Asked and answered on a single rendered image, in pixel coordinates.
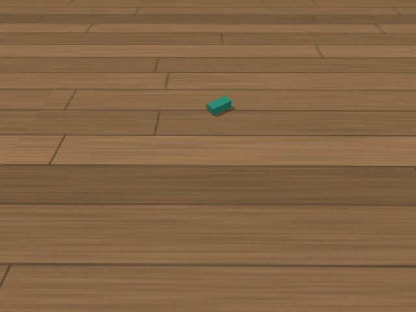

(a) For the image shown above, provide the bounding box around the carton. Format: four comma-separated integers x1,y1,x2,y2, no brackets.
207,96,231,116

